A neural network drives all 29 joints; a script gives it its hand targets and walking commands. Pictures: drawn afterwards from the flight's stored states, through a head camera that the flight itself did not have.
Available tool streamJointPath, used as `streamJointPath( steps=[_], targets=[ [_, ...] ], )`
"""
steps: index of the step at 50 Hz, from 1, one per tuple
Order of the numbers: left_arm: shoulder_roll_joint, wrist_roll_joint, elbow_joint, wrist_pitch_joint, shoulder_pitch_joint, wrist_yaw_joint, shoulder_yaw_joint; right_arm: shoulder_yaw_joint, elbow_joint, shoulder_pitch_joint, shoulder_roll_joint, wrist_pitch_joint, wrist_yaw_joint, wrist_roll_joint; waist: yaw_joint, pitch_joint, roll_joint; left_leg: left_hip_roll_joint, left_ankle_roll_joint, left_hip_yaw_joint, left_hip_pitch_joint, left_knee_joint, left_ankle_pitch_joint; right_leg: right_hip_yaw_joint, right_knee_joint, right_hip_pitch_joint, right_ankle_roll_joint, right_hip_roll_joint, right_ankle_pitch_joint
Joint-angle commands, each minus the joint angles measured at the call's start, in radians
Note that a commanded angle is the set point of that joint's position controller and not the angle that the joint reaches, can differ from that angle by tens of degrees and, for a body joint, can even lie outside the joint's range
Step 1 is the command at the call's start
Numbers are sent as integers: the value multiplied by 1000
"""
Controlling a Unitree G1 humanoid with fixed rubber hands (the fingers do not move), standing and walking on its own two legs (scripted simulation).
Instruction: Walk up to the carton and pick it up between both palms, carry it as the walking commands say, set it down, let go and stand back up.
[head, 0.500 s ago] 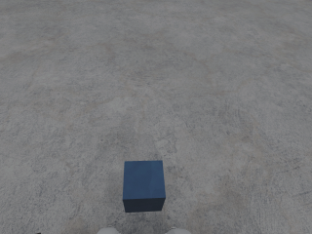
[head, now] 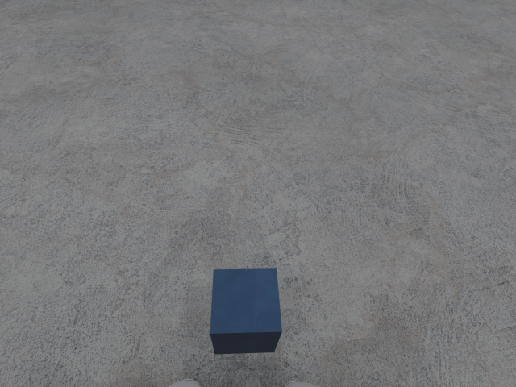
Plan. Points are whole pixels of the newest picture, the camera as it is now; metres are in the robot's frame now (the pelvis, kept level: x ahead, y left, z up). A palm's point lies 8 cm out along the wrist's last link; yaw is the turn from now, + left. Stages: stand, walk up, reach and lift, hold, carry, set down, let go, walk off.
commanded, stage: walk up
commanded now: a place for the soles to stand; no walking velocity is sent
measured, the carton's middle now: (244, 312) +0.44 +0.01 -0.61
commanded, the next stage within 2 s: reach and lift in 0.40 s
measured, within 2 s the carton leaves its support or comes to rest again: neither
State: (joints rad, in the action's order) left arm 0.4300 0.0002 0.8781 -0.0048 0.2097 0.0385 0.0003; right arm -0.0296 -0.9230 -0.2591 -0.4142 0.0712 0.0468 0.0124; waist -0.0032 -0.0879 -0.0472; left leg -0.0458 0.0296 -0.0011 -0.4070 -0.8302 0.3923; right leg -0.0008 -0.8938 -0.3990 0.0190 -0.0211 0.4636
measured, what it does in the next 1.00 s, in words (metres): stands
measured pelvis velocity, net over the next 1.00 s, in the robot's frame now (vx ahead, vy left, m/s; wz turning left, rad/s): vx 0.00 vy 0.02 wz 0.01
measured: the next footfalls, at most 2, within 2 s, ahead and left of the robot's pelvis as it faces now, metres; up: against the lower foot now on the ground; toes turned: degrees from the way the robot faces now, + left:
none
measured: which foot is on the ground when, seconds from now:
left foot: down 0.00-1.00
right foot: down 0.00-1.00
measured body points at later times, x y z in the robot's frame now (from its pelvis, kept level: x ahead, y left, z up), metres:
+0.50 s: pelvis -0.01 +0.00 +0.00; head +0.04 +0.00 +0.45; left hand +0.12 +0.29 -0.11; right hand +0.09 -0.33 -0.10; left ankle +0.03 +0.16 -0.70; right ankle +0.01 -0.11 -0.70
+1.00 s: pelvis +0.00 +0.02 -0.02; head +0.19 +0.01 +0.39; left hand +0.21 +0.27 -0.15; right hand +0.20 -0.27 -0.15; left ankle +0.03 +0.16 -0.70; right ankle +0.01 -0.11 -0.70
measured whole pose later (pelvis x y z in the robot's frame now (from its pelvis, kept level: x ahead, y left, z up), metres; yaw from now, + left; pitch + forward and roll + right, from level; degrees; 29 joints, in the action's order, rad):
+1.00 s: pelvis +0.00 +0.02 -0.02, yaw +1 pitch +21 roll +1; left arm 0.29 0.04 0.53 -0.07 0.01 0.00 -0.06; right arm -0.14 -0.61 0.01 -0.31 -0.04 -0.02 0.07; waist 0.02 -0.05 -0.02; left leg -0.03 0.04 0.00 -0.92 -0.93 0.37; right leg 0.01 -0.98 -0.91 -0.01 -0.04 0.44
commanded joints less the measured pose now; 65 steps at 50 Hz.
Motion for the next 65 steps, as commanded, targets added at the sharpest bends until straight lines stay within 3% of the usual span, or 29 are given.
streamJointPath(
  steps=[1,3,4,6,7,10,12,13,16,17,19,20,21,22,23,28,31,35,37,38,39,41,45,50,54,55,57,62,65],
  targets=[
    [170,18,-45,6,-37,-30,-82,-75,40,26,-324,13,12,4,-13,62,168,-225,-254,354,39,245,-261,12,105,35,36,-16,-126],
    [199,41,-32,17,6,-27,-96,-60,61,102,-265,3,8,-6,-53,44,69,-122,-157,195,-84,138,-221,112,288,131,73,-65,-168],
    [233,39,-31,22,10,-26,-95,-54,64,94,-223,-1,6,-20,-33,64,-91,-26,-103,62,-129,6,-115,295,423,146,118,-152,-68],
    [275,27,-42,24,-42,-24,-101,-40,55,84,-210,-7,11,-21,-28,-7,-121,20,-79,-48,-112,-76,130,421,522,58,200,-280,-42],
    [267,29,-43,22,-78,-27,-91,-43,50,73,-211,-1,7,-16,-7,-39,-76,28,-77,-44,-76,-36,117,428,512,2,209,-266,-68],
    [213,24,-69,8,-144,-22,-80,-66,9,-41,-241,17,-2,-9,38,39,-28,-14,-102,51,160,175,-171,161,318,-69,91,-109,-167],
    [159,14,-67,5,-132,-26,-73,-72,8,-51,-305,23,1,3,18,61,135,-168,-193,323,146,304,-185,22,75,-86,33,-20,-156],
    [172,16,-69,-4,-111,-27,-76,-75,14,-34,-339,22,3,1,15,55,155,-227,-249,390,89,346,-148,1,36,-49,27,-1,-49],
    [169,28,-42,4,-30,-26,-86,-61,42,82,-298,13,10,5,-39,47,129,-196,-222,325,-10,246,-203,33,180,63,47,-24,-104],
    [196,31,-33,13,-10,-25,-93,-59,54,82,-280,7,7,3,-42,56,62,-145,-174,227,-75,181,-158,92,285,119,62,-63,-104],
    [266,25,-40,20,-23,-25,-99,-34,54,114,-209,-2,9,-18,-40,-3,-136,26,-82,-22,-106,-50,-66,366,504,74,138,-209,-80],
    [271,25,-39,22,-45,-24,-97,-43,47,68,-225,-3,6,-15,-3,6,-65,24,-75,-53,-63,-27,49,389,477,61,184,-246,-99],
    [26,8,-390,-49,-292,-37,-148,-159,398,270,-68,-113,-12,-14,87,-158,51,107,-29,-4,-47,134,70,102,355,-181,-22,24,41],
    [110,32,-475,-73,-289,-21,-212,-196,532,278,-140,-144,-19,2,25,-125,-55,137,-21,-18,6,122,34,38,353,-172,-47,41,81],
    [112,72,-435,-105,-289,-9,-237,-197,477,274,-117,-166,-39,14,22,-132,-60,144,-7,-74,119,78,10,28,421,-296,-24,8,156],
    [112,136,-373,-185,-218,-8,-301,-193,433,207,-93,-255,-33,62,25,-86,-29,149,24,-93,198,72,12,37,401,-317,-6,-53,159],
    [101,137,-388,-181,-208,-19,-280,-224,410,210,-104,-238,-48,88,29,-14,5,134,27,-82,127,102,-9,-16,289,-266,-15,-7,17],
    [53,119,-404,-126,-227,-29,-236,-239,428,234,-76,-179,-70,94,5,163,27,103,9,-34,17,47,-262,-39,123,-188,-51,61,-271],
    [-10,100,-407,-102,-183,-37,-188,-256,384,208,-102,-155,-65,112,54,304,53,112,22,-20,14,-18,-414,-63,30,-171,-51,92,-420],
    [-9,116,-460,-83,-201,-39,-213,-263,406,220,-100,-139,-65,112,35,379,119,107,28,-18,21,-54,-432,-50,13,-175,-46,81,-412],
    [-13,101,-471,-70,-245,-46,-223,-268,439,251,-114,-116,-68,112,42,466,49,96,10,0,25,-71,-525,-46,-1,-188,-58,79,-470],
    [-33,84,-462,-48,-252,-67,-214,-236,442,279,-90,-86,-70,90,18,541,83,97,19,12,1,-124,-679,-45,-64,-293,-61,83,-539],
    [12,43,-452,-21,-269,-67,-273,-221,511,356,-87,-65,-49,62,16,754,11,113,11,3,-127,-177,-717,5,-116,-218,-58,64,-767],
    [-9,-34,-467,-40,-311,-71,-239,-216,508,371,-76,-82,-40,10,53,874,2,110,10,15,-120,-200,-715,15,-101,-240,-45,55,-803],
    [13,-35,-498,-63,-396,-74,-252,-214,472,460,-85,-112,-50,-25,31,859,48,92,12,18,-127,-183,-658,-7,-64,-390,-47,62,-636],
    [-13,-50,-456,-76,-433,-74,-239,-219,488,510,-70,-122,-51,-34,36,854,-9,94,6,4,-205,-152,-576,-1,-51,-344,-47,52,-669],
    [-32,-53,-505,-79,-496,-80,-237,-209,434,523,-48,-135,-60,-66,29,886,80,81,15,32,-127,-164,-655,-12,-51,-496,-33,55,-599],
    [-53,-77,-467,-114,-695,-86,-216,-236,435,758,-91,-162,-63,-74,50,833,-41,82,19,-2,-350,-121,-378,-13,-40,-475,-38,62,-449],
    [-50,-54,-490,-140,-844,-109,-247,-255,362,883,-81,-184,-81,-93,43,909,84,81,31,9,-310,-131,-348,-23,-45,-596,-19,45,-366]
  ],
)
